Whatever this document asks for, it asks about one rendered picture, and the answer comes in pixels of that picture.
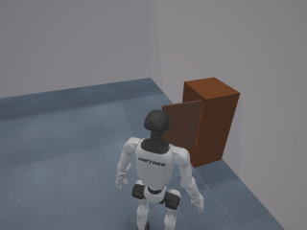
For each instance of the robot left hand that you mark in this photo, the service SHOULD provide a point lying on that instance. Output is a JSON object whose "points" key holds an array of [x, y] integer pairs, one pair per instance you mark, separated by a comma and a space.
{"points": [[118, 183]]}

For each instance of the left robot upper arm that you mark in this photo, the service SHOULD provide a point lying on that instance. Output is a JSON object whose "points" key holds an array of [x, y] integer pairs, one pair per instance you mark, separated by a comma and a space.
{"points": [[127, 153]]}

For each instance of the robot left forearm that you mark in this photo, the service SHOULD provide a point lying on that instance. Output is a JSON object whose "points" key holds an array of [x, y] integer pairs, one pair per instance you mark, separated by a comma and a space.
{"points": [[120, 175]]}

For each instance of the robot left thigh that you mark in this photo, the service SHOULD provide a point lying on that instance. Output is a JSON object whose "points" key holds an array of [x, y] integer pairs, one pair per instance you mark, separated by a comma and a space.
{"points": [[138, 193]]}

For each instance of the handle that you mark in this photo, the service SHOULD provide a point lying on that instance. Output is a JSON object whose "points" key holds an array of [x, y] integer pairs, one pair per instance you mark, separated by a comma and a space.
{"points": [[168, 128]]}

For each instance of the cupboard door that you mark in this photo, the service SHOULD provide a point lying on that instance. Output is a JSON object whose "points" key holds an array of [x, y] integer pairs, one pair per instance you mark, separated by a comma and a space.
{"points": [[184, 123]]}

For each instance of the right robot upper arm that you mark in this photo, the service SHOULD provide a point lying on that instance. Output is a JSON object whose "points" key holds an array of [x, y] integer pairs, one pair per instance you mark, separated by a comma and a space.
{"points": [[181, 157]]}

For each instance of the robot right shin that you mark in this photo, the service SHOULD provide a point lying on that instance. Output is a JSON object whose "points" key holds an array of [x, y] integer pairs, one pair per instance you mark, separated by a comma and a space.
{"points": [[174, 224]]}

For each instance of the robot right hand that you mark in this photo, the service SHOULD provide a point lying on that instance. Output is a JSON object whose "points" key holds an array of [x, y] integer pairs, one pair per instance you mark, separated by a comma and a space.
{"points": [[200, 206]]}

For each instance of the robot right forearm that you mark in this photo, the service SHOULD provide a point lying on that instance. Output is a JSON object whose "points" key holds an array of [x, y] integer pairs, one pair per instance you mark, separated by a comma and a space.
{"points": [[195, 194]]}

